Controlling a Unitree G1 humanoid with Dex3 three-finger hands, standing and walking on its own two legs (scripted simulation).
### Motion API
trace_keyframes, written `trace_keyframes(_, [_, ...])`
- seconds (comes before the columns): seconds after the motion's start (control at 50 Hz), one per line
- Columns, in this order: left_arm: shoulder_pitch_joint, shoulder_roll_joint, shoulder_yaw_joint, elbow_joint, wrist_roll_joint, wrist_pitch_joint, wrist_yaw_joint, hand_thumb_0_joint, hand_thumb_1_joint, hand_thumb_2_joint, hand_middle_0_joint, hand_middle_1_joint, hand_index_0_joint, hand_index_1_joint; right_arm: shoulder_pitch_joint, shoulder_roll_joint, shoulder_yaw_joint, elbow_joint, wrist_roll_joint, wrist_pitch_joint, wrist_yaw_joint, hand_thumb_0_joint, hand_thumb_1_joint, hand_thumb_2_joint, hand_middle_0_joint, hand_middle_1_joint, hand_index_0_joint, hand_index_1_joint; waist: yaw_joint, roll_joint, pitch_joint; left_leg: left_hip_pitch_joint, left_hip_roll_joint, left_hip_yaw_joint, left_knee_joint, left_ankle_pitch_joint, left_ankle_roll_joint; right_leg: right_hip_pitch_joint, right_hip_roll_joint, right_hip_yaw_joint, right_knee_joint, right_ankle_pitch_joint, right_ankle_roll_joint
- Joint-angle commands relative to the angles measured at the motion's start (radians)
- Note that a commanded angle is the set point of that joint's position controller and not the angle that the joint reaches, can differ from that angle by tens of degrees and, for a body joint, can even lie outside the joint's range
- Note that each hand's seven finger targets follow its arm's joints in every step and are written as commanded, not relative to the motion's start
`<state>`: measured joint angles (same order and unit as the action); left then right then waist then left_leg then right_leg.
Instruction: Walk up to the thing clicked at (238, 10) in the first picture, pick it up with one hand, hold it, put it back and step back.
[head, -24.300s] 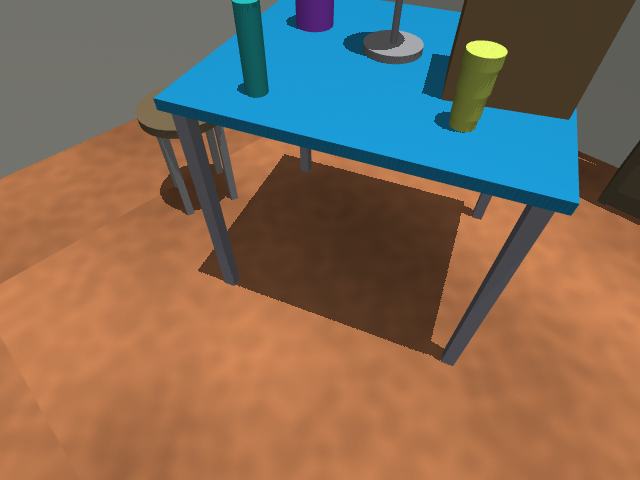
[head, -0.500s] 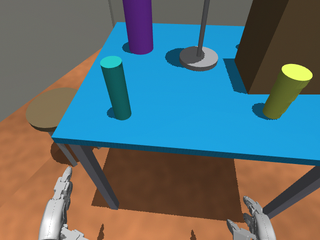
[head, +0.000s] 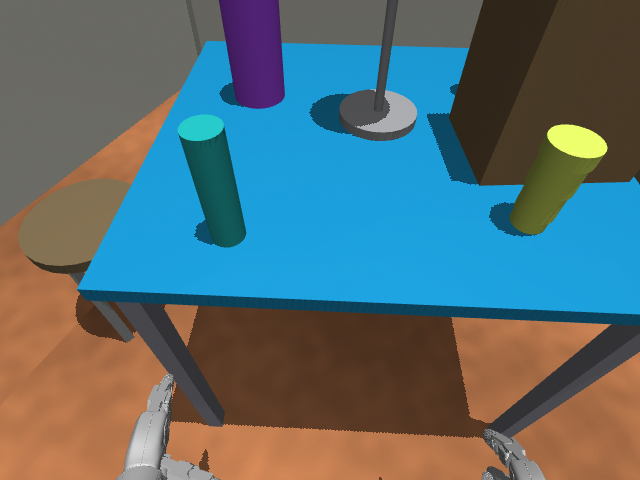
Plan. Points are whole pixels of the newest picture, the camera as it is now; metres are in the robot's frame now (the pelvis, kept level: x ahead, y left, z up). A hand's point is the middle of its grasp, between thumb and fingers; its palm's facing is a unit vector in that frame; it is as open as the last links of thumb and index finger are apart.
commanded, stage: home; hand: left
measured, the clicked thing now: (216, 188) +0.46 +0.17 +0.10
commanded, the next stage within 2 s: stand in 1.86 s
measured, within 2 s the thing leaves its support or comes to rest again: neither
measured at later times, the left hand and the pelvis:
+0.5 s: hand out of the picture +0.05 +0.26 -0.14, palm faces -0.02 -0.92 -0.40, open 17.3 cm; pelvis -0.02 -0.01 +0.00, yaw +1 degrees
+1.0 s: hand out of the picture +0.02 +0.23 -0.15, palm faces -0.02 -0.94 -0.35, open 17.5 cm; pelvis -0.03 -0.02 +0.01, yaw +1 degrees
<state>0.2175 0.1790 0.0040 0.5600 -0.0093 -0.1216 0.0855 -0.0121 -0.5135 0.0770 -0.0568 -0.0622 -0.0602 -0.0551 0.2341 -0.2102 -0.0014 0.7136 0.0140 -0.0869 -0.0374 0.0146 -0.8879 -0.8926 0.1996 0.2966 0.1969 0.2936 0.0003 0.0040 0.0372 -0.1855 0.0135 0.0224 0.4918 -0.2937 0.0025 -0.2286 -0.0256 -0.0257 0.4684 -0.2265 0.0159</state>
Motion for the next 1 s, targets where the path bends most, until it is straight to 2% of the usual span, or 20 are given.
trace_keyframes(0.0, [-0.022, 0.098, 0.042, -0.125, 0.003, -0.031, 0.013, 0.0, -0.53, 0.067, -0.051, -0.056, -0.051, -0.056, -0.081, -0.129, -0.041, -0.152, 0.0, -0.033, -0.013, 0.0, -0.894, -0.901, 0.201, 0.301, 0.201, 0.301, 0.019, -0.016, -0.13, -0.013, -0.012, 0.014, -0.081, 0.269, -0.008, 0.089, 0.031, -0.043, -0.048, 0.206, -0.033])
trace_keyframes(0.1, [-0.088, 0.108, 0.045, -0.156, 0.002, -0.027, 0.015, 0.0, -0.518, 0.074, -0.052, -0.058, -0.052, -0.058, -0.084, -0.128, -0.038, -0.158, 0.0, -0.022, -0.011, 0.0, -0.895, -0.901, 0.201, 0.301, 0.201, 0.301, 0.009, 0.008, -0.108, -0.024, -0.011, 0.014, -0.095, 0.21, -0.008, 0.072, 0.032, -0.04, -0.055, 0.155, -0.034])
trace_keyframes(0.12, [-0.013, 0.329, 0.086, 0.045, 0.07, 0.013, -0.016, 0.0, -0.55, 0.057, -0.05, -0.054, -0.05, -0.054, -0.013, -0.289, -0.092, -0.049, -0.069, 0.008, 0.008, 0.0, -0.897, -0.902, 0.201, 0.301, 0.201, 0.301, -0.009, 0.045, -0.173, 0.013, 0.093, -0.071, -0.041, 0.395, 0.004, 0.082, -0.089, 0.053, 0.039, 0.321, -0.066])
trace_keyframes(0.16, [0.011, 0.31, 0.073, 0.068, 0.059, 0.036, -0.039, 0.0, -0.561, 0.049, -0.048, -0.05, -0.048, -0.051, -0.038, -0.287, -0.087, -0.034, -0.055, 0.03, 0.022, 0.0, -0.896, -0.902, 0.201, 0.301, 0.201, 0.301, 0.006, 0.047, -0.216, 0.049, 0.095, -0.075, -0.017, 0.47, 0.018, 0.099, -0.096, 0.056, 0.047, 0.386, -0.07])
trace_keyframes(0.2, [-0.029, 0.292, 0.048, 0.116, 0.049, 0.045, -0.05, 0.0, -0.516, 0.075, -0.053, -0.057, -0.052, -0.058, -0.046, -0.261, -0.07, -0.004, -0.044, 0.038, 0.03, 0.0, -0.895, -0.902, 0.201, 0.301, 0.201, 0.301, 0.001, 0.011, -0.164, 0.013, 0.093, -0.081, -0.069, 0.336, 0.017, 0.074, -0.094, 0.05, 0.014, 0.272, -0.055])
trace_keyframes(0.24, [-0.068, 0.307, 0.036, 0.174, 0.045, 0.049, -0.056, 0.0, -0.529, 0.067, -0.051, -0.056, -0.051, -0.056, -0.069, -0.269, -0.062, 0.039, -0.043, 0.041, 0.038, 0.0, -0.896, -0.902, 0.201, 0.301, 0.201, 0.301, -0.002, -0.018, -0.097, -0.011, 0.091, -0.093, -0.102, 0.219, 0.022, 0.042, -0.091, 0.057, -0.025, 0.181, -0.048])
trace_keyframes(0.28, [-0.086, 0.327, 0.028, 0.226, 0.043, 0.05, -0.061, 0.0, -0.529, 0.068, -0.051, -0.056, -0.051, -0.056, -0.075, -0.283, -0.057, 0.078, -0.042, 0.046, 0.044, 0.0, -0.896, -0.902, 0.201, 0.301, 0.201, 0.301, -0.005, -0.02, -0.058, -0.027, 0.088, -0.096, -0.118, 0.176, 0.022, 0.036, -0.098, 0.069, -0.054, 0.152, -0.048])
trace_keyframes(0.3, [-0.1, 0.337, 0.027, 0.249, 0.043, 0.052, -0.063, 0.0, -0.537, 0.063, -0.05, -0.054, -0.05, -0.054, -0.081, -0.292, -0.058, 0.096, -0.041, 0.047, 0.045, 0.0, -0.896, -0.902, 0.201, 0.301, 0.201, 0.301, -0.007, -0.013, -0.052, -0.029, 0.09, -0.1, -0.123, 0.193, 0.024, 0.052, -0.1, 0.074, -0.053, 0.169, -0.051])
trace_keyframes(0.34, [-0.093, 0.344, 0.019, 0.298, 0.041, 0.06, -0.068, 0.0, -0.528, 0.068, -0.051, -0.056, -0.051, -0.056, -0.104, -0.298, -0.053, 0.13, -0.041, 0.05, 0.047, 0.0, -0.896, -0.902, 0.201, 0.301, 0.201, 0.301, 0.005, 0.005, -0.044, -0.008, 0.09, -0.104, -0.143, 0.156, 0.022, 0.031, -0.097, 0.075, -0.083, 0.118, -0.051])
trace_keyframes(0.38, [-0.11, 0.368, 0.018, 0.338, 0.04, 0.062, -0.069, 0.0, -0.515, 0.075, -0.053, -0.057, -0.052, -0.058, -0.103, -0.304, -0.049, 0.165, -0.039, 0.053, 0.049, 0.0, -0.896, -0.902, 0.201, 0.301, 0.201, 0.301, 0.001, -0.017, -0.026, -0.016, 0.084, -0.107, -0.166, 0.106, 0.018, 0.035, -0.099, 0.085, -0.109, 0.068, -0.052])
trace_keyframes(0.42, [-0.115, 0.381, 0.013, 0.374, 0.037, 0.065, -0.071, 0.0, -0.538, 0.062, -0.05, -0.053, -0.05, -0.054, -0.104, -0.317, -0.044, 0.198, -0.039, 0.054, 0.048, 0.0, -0.895, -0.902, 0.201, 0.301, 0.201, 0.301, 0.001, -0.007, -0.046, 0.011, 0.089, -0.111, -0.173, 0.128, 0.018, 0.05, -0.104, 0.092, -0.117, 0.091, -0.055])
trace_keyframes(0.46, [-0.116, 0.398, 0.009, 0.407, 0.036, 0.071, -0.072, 0.0, -0.536, 0.064, -0.05, -0.054, -0.05, -0.054, -0.101, -0.326, -0.04, 0.231, -0.038, 0.059, 0.049, 0.0, -0.895, -0.902, 0.201, 0.301, 0.201, 0.301, 0.002, -0.014, -0.014, 0.0, 0.082, -0.109, -0.188, 0.053, 0.016, 0.024, -0.107, 0.11, -0.165, -0.032, -0.054])
trace_keyframes(0.5, [-0.118, 0.407, 0.009, 0.434, 0.035, 0.074, -0.072, 0.0, -0.542, 0.06, -0.05, -0.052, -0.049, -0.053, -0.101, -0.346, -0.04, 0.252, -0.04, 0.06, 0.048, 0.0, -0.895, -0.902, 0.201, 0.301, 0.201, 0.301, 0.002, 0.007, -0.041, 0.001, 0.091, -0.119, -0.205, 0.059, 0.022, 0.06, -0.099, 0.1, -0.156, 0.002, -0.051])
trace_keyframes(0.54, [-0.111, 0.424, 0.007, 0.46, 0.034, 0.074, -0.073, 0.0, -0.528, 0.068, -0.051, -0.055, -0.051, -0.055, -0.096, -0.343, -0.035, 0.272, -0.038, 0.062, 0.048, 0.0, -0.895, -0.902, 0.201, 0.301, 0.201, 0.301, 0.003, -0.029, -0.032, 0.024, 0.085, -0.114, -0.202, 0.059, 0.021, 0.032, -0.11, 0.119, -0.187, -0.045, -0.052])
trace_keyframes(0.66, [-0.094, 0.428, 0.008, 0.511, 0.027, 0.084, -0.076, 0.0, -0.59, 0.032, -0.045, -0.045, -0.044, -0.045, -0.088, -0.362, -0.027, 0.311, -0.039, 0.063, 0.044, 0.0, -0.896, -0.902, 0.201, 0.301, 0.201, 0.301, 0.016, 0.001, 0.003, -0.022, 0.09, -0.129, -0.232, 0.001, 0.021, 0.047, -0.101, 0.116, -0.188, -0.067, -0.044])
trace_keyframes(0.72, [-0.101, 0.433, 0.012, 0.521, 0.028, 0.087, -0.076, 0.0, -0.559, 0.05, -0.048, -0.05, -0.047, -0.05, -0.073, -0.357, -0.026, 0.316, -0.037, 0.064, 0.044, 0.0, -0.895, -0.902, 0.201, 0.301, 0.201, 0.301, 0.01, -0.017, 0.004, -0.024, 0.087, -0.124, -0.224, -0.011, 0.022, 0.038, -0.104, 0.127, -0.203, -0.11, -0.048])
trace_keyframes(0.74, [-0.101, 0.438, 0.013, 0.523, 0.029, 0.088, -0.077, 0.0, -0.574, 0.042, -0.046, -0.048, -0.046, -0.048, -0.069, -0.356, -0.025, 0.32, -0.037, 0.066, 0.045, 0.0, -0.896, -0.902, 0.201, 0.301, 0.201, 0.301, 0.011, -0.025, 0.025, -0.032, 0.076, -0.121, -0.222, -0.045, 0.02, 0.0, -0.105, 0.139, -0.227, -0.178, -0.046])
trace_keyframes(0.78, [-0.113, 0.435, 0.016, 0.521, 0.026, 0.087, -0.077, 0.0, -0.577, 0.039, -0.046, -0.047, -0.046, -0.047, -0.06, -0.361, -0.028, 0.319, -0.038, 0.064, 0.043, 0.0, -0.896, -0.902, 0.201, 0.301, 0.201, 0.301, 0.004, -0.015, -0.001, -0.019, 0.087, -0.122, -0.214, 0.0, 0.025, 0.026, -0.109, 0.143, -0.214, -0.136, -0.051])
trace_keyframes(0.86, [-0.098, 0.416, 0.016, 0.53, 0.024, 0.087, -0.079, 0.0, -0.572, 0.042, -0.047, -0.048, -0.046, -0.048, -0.071, -0.353, -0.024, 0.32, -0.036, 0.061, 0.041, 0.0, -0.896, -0.902, 0.201, 0.301, 0.201, 0.301, 0.015, -0.001, -0.006, -0.033, 0.09, -0.124, -0.217, 0.011, 0.023, 0.047, -0.104, 0.132, -0.206, -0.085, -0.046])
trace_keyframes(0.98, [-0.12, 0.41, 0.021, 0.532, 0.022, 0.088, -0.078, 0.0, -0.571, 0.043, -0.047, -0.048, -0.046, -0.048, -0.069, -0.351, -0.021, 0.323, -0.034, 0.06, 0.036, 0.0, -0.896, -0.902, 0.201, 0.301, 0.201, 0.301, 0.008, -0.002, -0.014, -0.029, 0.097, -0.123, -0.222, 0.051, 0.021, 0.071, -0.102, 0.126, -0.195, -0.023, -0.044])
